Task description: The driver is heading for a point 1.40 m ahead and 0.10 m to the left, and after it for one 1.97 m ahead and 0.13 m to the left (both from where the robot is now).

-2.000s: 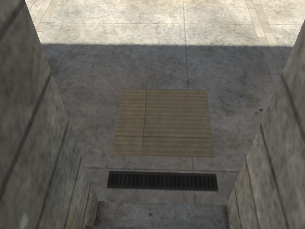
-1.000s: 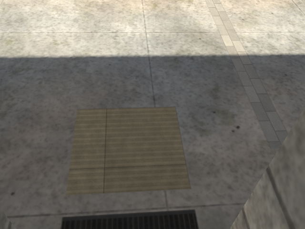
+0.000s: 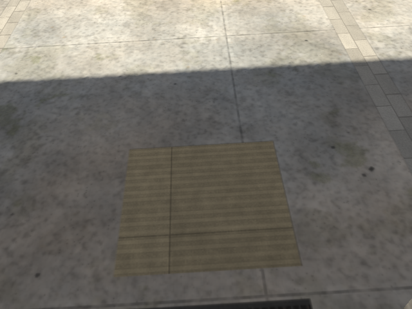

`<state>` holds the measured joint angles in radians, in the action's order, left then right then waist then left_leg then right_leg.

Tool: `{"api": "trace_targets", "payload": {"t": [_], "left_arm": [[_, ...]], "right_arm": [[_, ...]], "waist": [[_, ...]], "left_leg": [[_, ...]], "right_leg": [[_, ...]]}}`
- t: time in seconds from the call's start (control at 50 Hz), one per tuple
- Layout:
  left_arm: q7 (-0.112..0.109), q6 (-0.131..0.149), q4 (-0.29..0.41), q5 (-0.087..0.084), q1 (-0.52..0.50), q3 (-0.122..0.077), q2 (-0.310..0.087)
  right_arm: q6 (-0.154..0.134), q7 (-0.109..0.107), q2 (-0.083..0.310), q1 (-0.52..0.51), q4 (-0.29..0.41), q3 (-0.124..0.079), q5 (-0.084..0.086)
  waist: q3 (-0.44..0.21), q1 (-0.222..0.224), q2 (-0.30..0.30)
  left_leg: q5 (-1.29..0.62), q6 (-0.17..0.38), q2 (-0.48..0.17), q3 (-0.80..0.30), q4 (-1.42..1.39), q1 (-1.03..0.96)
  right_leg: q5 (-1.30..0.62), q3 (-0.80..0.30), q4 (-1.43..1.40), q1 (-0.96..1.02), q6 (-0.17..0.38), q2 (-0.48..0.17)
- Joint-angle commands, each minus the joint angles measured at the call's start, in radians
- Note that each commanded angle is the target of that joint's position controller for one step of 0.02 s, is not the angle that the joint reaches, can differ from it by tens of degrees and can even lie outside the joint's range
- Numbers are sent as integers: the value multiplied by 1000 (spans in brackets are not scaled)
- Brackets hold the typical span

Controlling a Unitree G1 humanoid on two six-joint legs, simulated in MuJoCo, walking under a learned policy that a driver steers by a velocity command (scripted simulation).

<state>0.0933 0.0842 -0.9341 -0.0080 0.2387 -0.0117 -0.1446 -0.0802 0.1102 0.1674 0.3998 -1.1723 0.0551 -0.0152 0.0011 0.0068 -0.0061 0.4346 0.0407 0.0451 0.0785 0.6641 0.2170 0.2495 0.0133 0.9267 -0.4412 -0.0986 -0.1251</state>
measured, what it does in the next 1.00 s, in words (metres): stands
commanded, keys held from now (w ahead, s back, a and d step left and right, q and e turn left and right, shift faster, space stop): no key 1.00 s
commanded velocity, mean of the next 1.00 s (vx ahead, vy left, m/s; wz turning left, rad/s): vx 0.00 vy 0.00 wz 0.00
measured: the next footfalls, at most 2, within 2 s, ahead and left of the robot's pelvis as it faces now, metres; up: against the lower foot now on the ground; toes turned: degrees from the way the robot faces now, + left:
left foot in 1.86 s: +0.26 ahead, +0.09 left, -0.21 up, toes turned +1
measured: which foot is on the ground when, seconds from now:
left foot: down 0.00-1.00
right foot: down 0.00-1.00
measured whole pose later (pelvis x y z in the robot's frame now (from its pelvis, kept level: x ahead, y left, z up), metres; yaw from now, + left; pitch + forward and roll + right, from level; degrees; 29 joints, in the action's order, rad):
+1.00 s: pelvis +0.00 -0.01 +0.01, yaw -2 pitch -1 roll +1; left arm 0.10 0.04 -1.12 0.00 0.29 -0.03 -0.20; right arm -0.06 0.11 0.19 0.24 -1.22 -0.05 0.00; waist 0.07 -0.03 0.00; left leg 0.39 0.01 -0.01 0.08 0.58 0.17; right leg 0.33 0.04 0.63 -0.28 -0.02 -0.06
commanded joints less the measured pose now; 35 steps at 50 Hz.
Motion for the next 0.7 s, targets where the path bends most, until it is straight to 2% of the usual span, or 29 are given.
{"api": "trace_targets", "payload": {"t": [0.02,0.04,0.06,0.08,0.1,0.12,0.16,0.22,0.24,0.34,0.4,0.42,0.44,0.46,0.48,0.52,0.66,0.68,0.7], "left_arm": [[-1,-5,-10,-11,-12,-38,-179],[1,-7,-9,-7,-36,-36,-156],[4,-3,-24,-13,6,-30,-121],[12,-7,-46,-12,-2,-38,-144],[22,-13,-66,1,22,-46,-155],[27,-16,-78,-2,21,-55,-178],[30,-19,-89,-4,32,-59,-178],[24,-22,-103,-3,34,-60,-180],[20,-26,-113,6,30,-54,-167],[20,-33,-143,2,59,-53,-194],[17,-34,-147,3,46,-52,-197],[22,-35,-157,13,49,-49,-185],[23,-35,-159,13,44,-51,-190],[23,-36,-163,12,42,-51,-190],[23,-35,-162,12,51,-49,-180],[21,-36,-165,11,53,-50,-180],[18,-43,-174,12,73,-49,-164],[12,-43,-169,2,72,-51,-176],[10,-42,-170,2,79,-48,-168]], "right_arm": [[10,3,179,111,5,-79,30],[13,-3,158,86,8,-82,26],[16,-6,138,51,11,-85,28],[8,-14,105,52,15,-83,21],[5,-16,104,7,21,-83,22],[8,-13,112,-36,32,-84,24],[8,-12,141,-59,29,-93,25],[10,-10,163,-91,31,-99,23],[11,-19,163,-138,49,-103,25],[12,-21,170,-131,41,-111,24],[12,-21,157,-146,39,-114,20],[10,-26,158,-136,26,-117,21],[9,-28,146,-135,23,-116,20],[8,-30,142,-137,20,-117,20],[17,-22,153,-152,16,-117,17],[21,-18,138,-147,6,-116,16],[20,-17,131,-122,-33,-116,15],[21,-12,122,-130,-25,-112,13],[22,-11,129,-128,-28,-114,13]], "waist": [[39,-74,102],[13,-68,53],[0,-47,5],[-4,-75,74],[36,-59,69],[47,-46,52],[29,-36,21],[1,-29,15],[9,-28,33],[14,-27,19],[30,-26,21],[27,-27,12],[38,-27,21],[40,-26,20],[37,-26,13],[38,-28,20],[57,-28,16],[64,-27,22],[57,-27,10]], "left_leg": [[-447,-5,-74,-62,-136,46],[-466,13,-73,-69,-129,55],[-506,37,-84,-66,-106,39],[-383,7,-58,-15,-129,37],[-251,-20,-38,14,-137,27],[-241,-31,-32,15,-139,31],[-352,-29,-40,7,-148,9],[-419,-26,-46,2,-162,-40],[-410,-34,-42,13,-153,-34],[-327,-44,-42,17,-173,-27],[-300,-42,-42,16,-176,-15],[-260,-44,-38,23,-181,-23],[-245,-45,-39,23,-183,-11],[-245,-46,-40,23,-184,-10],[-258,-37,-32,22,-175,-12],[-275,-34,-35,19,-175,-16],[-295,-31,-36,13,-183,-23],[-335,-29,-41,5,-181,-18],[-353,-26,-41,5,-179,-30]], "right_leg": [[-301,36,-284,126,51,54],[-284,45,-301,173,62,49],[-308,51,-332,188,71,49],[-270,49,-336,181,87,61],[-215,35,-368,130,90,66],[-211,39,-375,133,87,73],[-244,55,-362,158,89,87],[-252,69,-363,161,97,93],[-274,70,-359,159,98,84],[-208,64,-386,172,97,82],[-173,67,-393,170,100,86],[-176,56,-412,177,109,82],[-171,57,-414,182,113,84],[-173,56,-414,185,115,85],[-192,55,-411,194,117,84],[-197,59,-409,196,118,89],[-158,68,-405,184,115,99],[-147,80,-388,174,107,104],[-146,80,-385,168,104,104]]}}
Velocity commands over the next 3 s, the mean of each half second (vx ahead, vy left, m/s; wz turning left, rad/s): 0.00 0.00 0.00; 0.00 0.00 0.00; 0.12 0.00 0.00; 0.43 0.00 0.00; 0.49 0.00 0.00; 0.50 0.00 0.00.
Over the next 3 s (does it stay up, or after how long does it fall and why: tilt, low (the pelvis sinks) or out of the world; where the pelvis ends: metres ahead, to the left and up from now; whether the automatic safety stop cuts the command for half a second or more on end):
stays up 0.89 0.03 -0.38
